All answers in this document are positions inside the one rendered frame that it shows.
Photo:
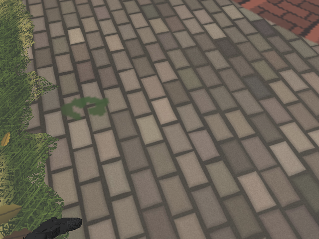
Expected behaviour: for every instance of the left robot hand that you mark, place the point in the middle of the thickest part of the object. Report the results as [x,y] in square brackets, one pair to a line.
[54,227]

